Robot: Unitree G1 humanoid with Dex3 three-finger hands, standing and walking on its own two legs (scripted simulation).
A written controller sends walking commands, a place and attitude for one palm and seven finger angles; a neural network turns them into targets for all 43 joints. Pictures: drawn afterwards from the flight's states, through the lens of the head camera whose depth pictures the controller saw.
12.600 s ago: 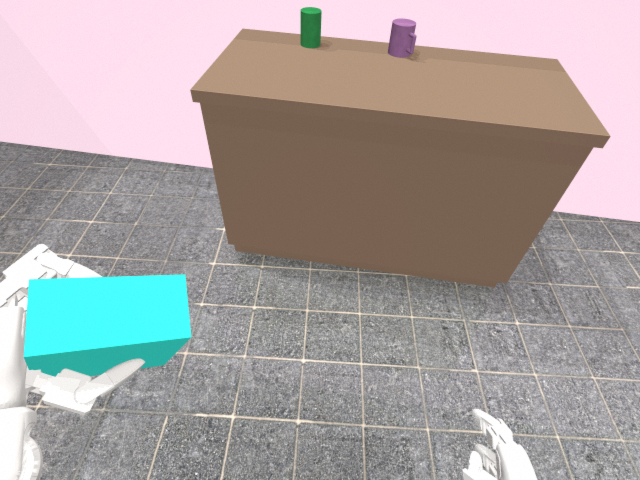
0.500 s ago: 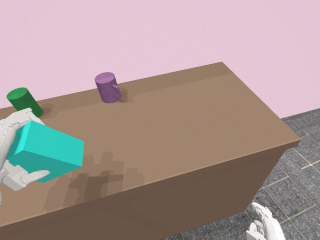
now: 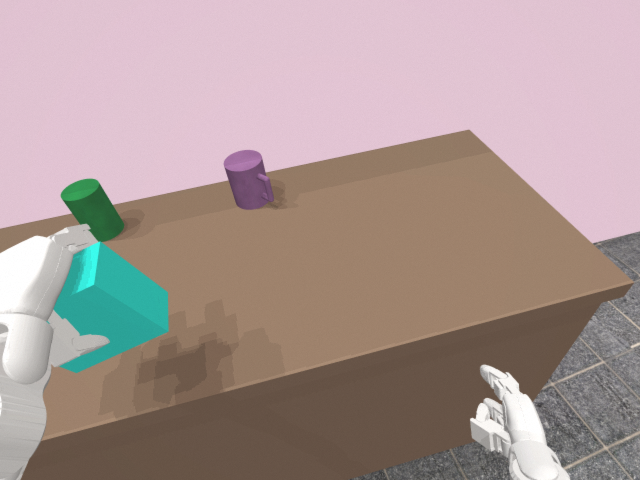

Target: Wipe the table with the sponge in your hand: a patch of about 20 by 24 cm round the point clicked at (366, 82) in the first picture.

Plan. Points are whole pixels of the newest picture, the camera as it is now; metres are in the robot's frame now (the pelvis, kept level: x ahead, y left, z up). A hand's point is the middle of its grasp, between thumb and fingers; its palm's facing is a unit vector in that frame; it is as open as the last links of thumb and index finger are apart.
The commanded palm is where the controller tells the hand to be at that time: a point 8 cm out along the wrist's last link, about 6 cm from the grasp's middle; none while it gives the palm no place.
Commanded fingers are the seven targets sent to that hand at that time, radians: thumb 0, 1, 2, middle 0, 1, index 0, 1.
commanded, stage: turn the palm down, sponge in hand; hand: left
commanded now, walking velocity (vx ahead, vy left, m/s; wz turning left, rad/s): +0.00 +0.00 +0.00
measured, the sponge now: (100, 318) +0.23 +0.30 +0.12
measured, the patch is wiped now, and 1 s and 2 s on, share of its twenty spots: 0.00 0.00 0.00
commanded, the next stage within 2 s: move the sponge above the wiping area in 0.80 s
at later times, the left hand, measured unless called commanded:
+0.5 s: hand (90, 315) +0.22 +0.29 +0.14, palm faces +0.09 -0.14 -0.99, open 10.1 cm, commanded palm +0.18 +0.30 +0.23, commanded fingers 0.00 0.10 1.30 -1.20 -1.60 -1.20 -1.60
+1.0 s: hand (115, 317) +0.23 +0.27 +0.14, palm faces +0.01 -0.04 -1.00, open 10.1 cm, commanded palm +0.19 +0.29 +0.22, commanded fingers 0.00 0.10 1.30 -1.20 -1.60 -1.20 -1.60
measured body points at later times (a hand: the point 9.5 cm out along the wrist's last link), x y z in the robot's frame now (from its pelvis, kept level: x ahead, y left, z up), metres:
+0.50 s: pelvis -0.01 +0.02 +0.01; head -0.02 -0.03 +0.46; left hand +0.21 +0.30 +0.20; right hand +0.25 -0.17 -0.07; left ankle +0.03 +0.12 -0.73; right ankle +0.01 -0.09 -0.73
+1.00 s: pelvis +0.00 +0.00 +0.01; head -0.01 -0.05 +0.45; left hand +0.22 +0.27 +0.19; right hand +0.26 -0.19 -0.07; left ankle +0.03 +0.12 -0.73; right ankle +0.01 -0.09 -0.73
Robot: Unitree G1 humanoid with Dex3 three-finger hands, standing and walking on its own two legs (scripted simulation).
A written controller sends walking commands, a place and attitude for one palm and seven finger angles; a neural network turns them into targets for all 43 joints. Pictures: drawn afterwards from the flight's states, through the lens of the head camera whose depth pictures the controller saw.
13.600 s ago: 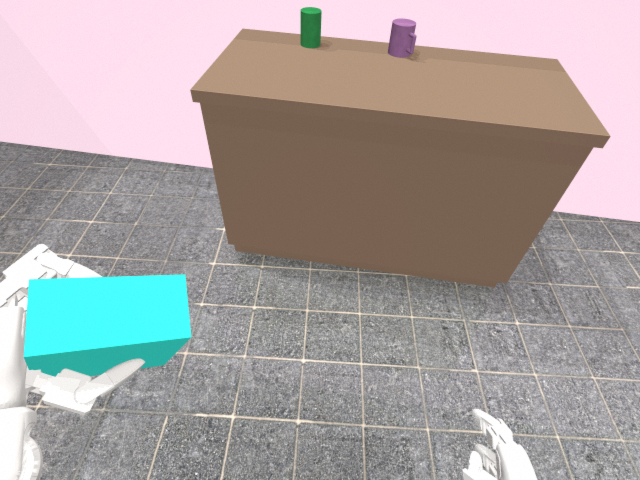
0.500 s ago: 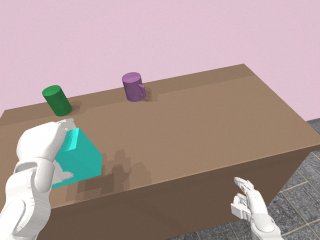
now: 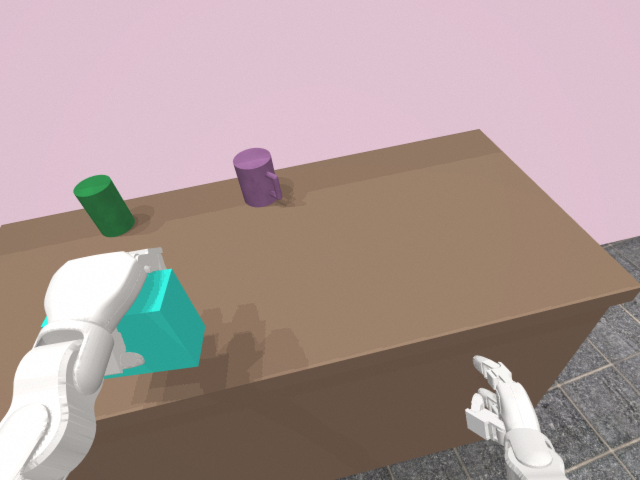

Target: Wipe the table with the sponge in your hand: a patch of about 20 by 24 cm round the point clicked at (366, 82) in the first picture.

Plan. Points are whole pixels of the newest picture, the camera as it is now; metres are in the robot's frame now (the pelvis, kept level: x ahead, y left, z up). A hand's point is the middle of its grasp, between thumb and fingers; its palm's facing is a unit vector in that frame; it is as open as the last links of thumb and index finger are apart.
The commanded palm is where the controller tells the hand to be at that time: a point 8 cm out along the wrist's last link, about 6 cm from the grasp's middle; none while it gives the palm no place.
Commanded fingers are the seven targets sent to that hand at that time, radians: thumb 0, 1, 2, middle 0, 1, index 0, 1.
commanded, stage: move the sponge above the wiping area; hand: left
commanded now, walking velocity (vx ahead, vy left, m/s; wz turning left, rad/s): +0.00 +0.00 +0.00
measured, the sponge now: (140, 335) +0.23 +0.27 +0.09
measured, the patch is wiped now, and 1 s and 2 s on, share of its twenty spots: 0.00 0.00 0.00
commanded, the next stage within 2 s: none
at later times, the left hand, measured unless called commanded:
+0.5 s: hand (114, 297) +0.24 +0.29 +0.14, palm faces +0.12 -0.03 -0.99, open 10.1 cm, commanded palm +0.20 +0.29 +0.20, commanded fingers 0.00 0.10 1.30 -1.20 -1.60 -1.20 -1.60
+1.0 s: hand (107, 285) +0.26 +0.31 +0.14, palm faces +0.16 -0.03 -0.99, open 10.1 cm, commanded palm +0.22 +0.29 +0.18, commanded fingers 0.00 0.10 1.30 -1.20 -1.60 -1.20 -1.60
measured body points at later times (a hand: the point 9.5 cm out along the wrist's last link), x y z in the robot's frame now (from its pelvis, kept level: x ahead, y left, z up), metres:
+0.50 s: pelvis +0.01 +0.00 +0.00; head +0.00 -0.04 +0.45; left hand +0.23 +0.29 +0.19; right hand +0.27 -0.19 -0.08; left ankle +0.03 +0.12 -0.74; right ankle +0.02 -0.09 -0.74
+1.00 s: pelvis +0.01 +0.01 +0.00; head +0.00 -0.02 +0.45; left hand +0.25 +0.31 +0.19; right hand +0.26 -0.17 -0.08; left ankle +0.03 +0.12 -0.74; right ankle +0.02 -0.09 -0.74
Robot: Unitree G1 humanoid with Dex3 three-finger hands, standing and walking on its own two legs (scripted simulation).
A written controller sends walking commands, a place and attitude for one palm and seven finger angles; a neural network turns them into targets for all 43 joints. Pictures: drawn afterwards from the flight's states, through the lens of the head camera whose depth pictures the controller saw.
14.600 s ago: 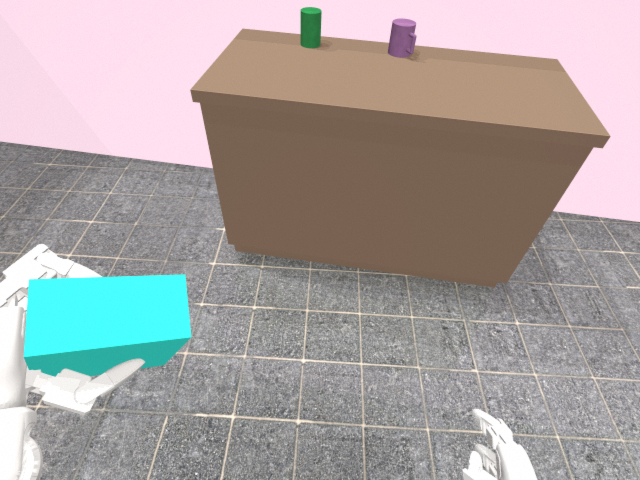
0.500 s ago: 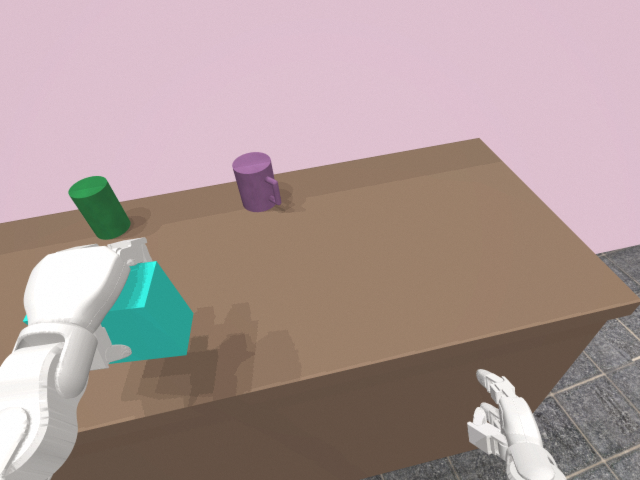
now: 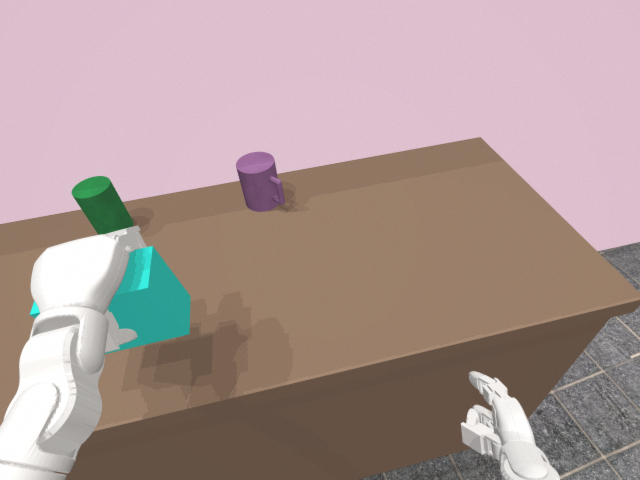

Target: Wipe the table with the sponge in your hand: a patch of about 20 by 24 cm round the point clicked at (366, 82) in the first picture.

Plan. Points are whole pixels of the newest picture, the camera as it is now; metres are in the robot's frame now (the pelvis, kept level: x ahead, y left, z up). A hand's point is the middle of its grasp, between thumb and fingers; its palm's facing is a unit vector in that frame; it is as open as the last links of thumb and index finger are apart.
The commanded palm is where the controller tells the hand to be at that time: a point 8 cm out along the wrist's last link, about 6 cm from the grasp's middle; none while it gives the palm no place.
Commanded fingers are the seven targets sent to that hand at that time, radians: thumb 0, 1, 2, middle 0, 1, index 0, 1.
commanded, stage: move the sponge above the wiping area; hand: left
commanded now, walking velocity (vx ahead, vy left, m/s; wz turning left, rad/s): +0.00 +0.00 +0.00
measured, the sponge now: (129, 311) +0.25 +0.30 +0.09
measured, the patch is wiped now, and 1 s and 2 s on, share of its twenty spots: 0.00 0.00 0.00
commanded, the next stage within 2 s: none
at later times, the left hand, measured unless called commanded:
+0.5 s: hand (121, 301) +0.26 +0.30 +0.11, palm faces +0.04 -0.05 -1.00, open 10.1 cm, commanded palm +0.23 +0.28 +0.16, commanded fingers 0.00 0.10 1.30 -1.20 -1.60 -1.20 -1.60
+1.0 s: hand (121, 319) +0.25 +0.31 +0.08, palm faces -0.05 -0.10 -0.99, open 10.1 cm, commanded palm +0.22 +0.29 +0.16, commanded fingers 0.00 0.10 1.30 -1.20 -1.60 -1.20 -1.60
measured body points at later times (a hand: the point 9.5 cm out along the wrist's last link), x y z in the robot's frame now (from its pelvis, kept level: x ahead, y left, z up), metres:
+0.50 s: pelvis +0.01 -0.01 +0.00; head +0.00 -0.05 +0.45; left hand +0.25 +0.30 +0.16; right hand +0.26 -0.21 -0.09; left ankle +0.03 +0.11 -0.74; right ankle +0.01 -0.10 -0.74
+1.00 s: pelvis +0.01 +0.00 +0.00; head +0.01 -0.05 +0.45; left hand +0.24 +0.31 +0.14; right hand +0.25 -0.22 -0.09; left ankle +0.03 +0.11 -0.74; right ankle +0.01 -0.10 -0.74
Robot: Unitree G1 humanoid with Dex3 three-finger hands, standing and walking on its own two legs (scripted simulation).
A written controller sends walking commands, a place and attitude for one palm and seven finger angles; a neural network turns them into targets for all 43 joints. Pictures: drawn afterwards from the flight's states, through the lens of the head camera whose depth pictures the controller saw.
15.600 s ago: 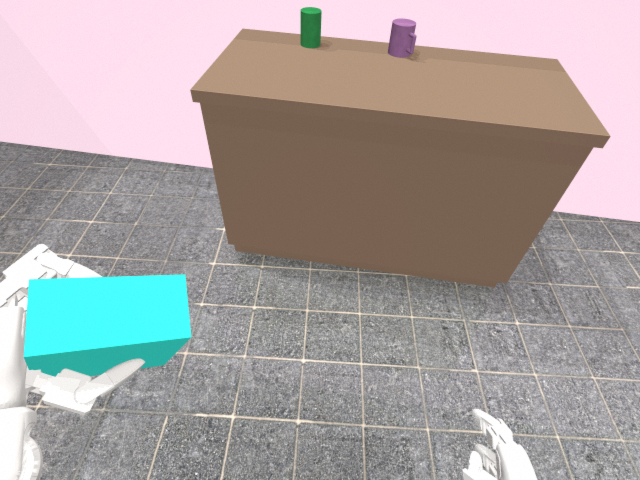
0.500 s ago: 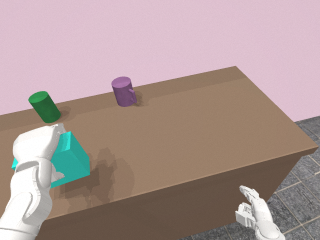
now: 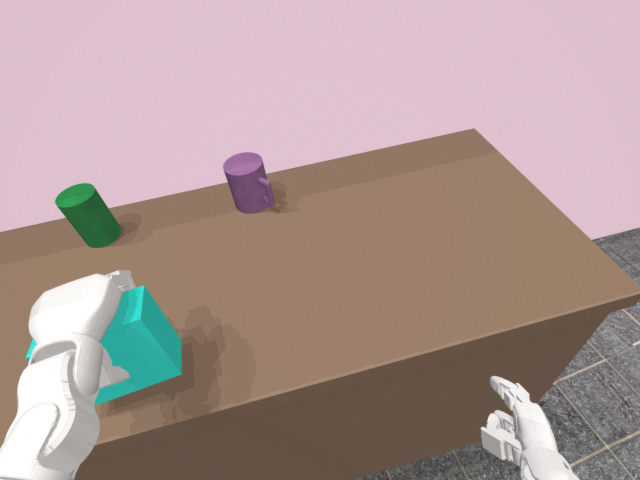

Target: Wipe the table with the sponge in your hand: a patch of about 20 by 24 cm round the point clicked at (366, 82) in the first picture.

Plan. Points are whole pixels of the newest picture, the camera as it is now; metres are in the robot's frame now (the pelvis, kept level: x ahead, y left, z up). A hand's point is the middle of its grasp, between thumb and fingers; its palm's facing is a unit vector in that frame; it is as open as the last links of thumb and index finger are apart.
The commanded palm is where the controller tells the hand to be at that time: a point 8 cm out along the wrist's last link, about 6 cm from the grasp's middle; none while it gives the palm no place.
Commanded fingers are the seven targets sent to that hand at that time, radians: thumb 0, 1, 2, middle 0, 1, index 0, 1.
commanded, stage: move the sponge above the wiping area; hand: left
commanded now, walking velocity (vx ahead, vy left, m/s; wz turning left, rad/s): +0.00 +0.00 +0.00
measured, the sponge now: (121, 356) +0.23 +0.31 +0.04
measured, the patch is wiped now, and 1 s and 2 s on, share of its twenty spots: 0.00 0.00 0.00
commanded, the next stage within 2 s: none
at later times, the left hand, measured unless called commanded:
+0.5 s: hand (141, 344) +0.24 +0.27 +0.07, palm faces -0.12 -0.13 -0.98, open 10.1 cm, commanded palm +0.22 +0.28 +0.16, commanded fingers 0.00 0.10 1.30 -1.20 -1.60 -1.20 -1.60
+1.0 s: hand (151, 341) +0.24 +0.25 +0.07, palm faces -0.10 -0.10 -0.99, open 10.0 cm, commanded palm +0.22 +0.28 +0.16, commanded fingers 0.00 0.10 1.30 -1.20 -1.60 -1.20 -1.60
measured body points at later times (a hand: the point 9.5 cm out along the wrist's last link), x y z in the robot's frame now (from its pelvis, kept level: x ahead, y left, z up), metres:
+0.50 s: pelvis -0.01 +0.00 +0.00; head -0.01 -0.04 +0.45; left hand +0.24 +0.27 +0.12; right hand +0.24 -0.20 -0.08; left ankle +0.01 +0.11 -0.74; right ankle -0.01 -0.10 -0.74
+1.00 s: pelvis +0.00 -0.01 +0.00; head +0.01 -0.04 +0.45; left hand +0.24 +0.26 +0.12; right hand +0.24 -0.23 -0.09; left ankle +0.01 +0.11 -0.74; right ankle -0.01 -0.10 -0.74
